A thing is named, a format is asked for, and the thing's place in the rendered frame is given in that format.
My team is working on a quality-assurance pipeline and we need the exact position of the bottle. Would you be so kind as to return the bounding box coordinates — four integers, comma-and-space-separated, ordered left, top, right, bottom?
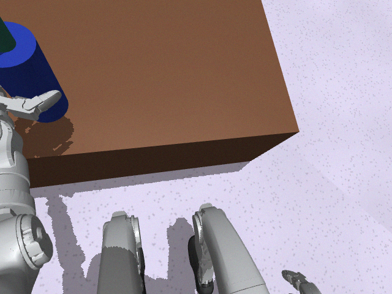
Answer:
0, 17, 69, 123

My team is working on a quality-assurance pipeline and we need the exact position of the left robot hand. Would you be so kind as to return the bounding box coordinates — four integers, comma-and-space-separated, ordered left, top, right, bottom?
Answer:
0, 85, 62, 121

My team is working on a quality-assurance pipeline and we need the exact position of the right robot foot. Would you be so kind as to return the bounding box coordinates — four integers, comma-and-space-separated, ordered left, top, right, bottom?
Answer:
188, 235, 214, 294

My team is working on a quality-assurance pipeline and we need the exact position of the right robot hand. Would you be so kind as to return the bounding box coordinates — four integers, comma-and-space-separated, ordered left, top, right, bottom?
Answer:
282, 270, 321, 294

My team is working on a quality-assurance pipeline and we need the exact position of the left robot arm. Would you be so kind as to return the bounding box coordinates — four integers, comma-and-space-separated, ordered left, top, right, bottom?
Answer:
0, 110, 53, 294

